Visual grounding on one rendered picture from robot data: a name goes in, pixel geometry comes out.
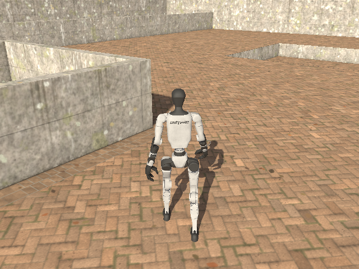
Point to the left robot upper arm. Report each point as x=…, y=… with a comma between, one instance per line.
x=159, y=128

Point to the robot left shin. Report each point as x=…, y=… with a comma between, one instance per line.
x=166, y=198

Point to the right robot forearm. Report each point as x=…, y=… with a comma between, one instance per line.
x=203, y=145

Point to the right robot upper arm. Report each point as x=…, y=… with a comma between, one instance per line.
x=198, y=125

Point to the robot right hand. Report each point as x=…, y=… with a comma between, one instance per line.
x=200, y=151

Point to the left robot foot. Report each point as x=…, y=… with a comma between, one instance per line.
x=167, y=215

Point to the robot left hand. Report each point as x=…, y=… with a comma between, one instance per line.
x=148, y=170

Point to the left robot forearm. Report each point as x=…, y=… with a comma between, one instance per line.
x=153, y=153

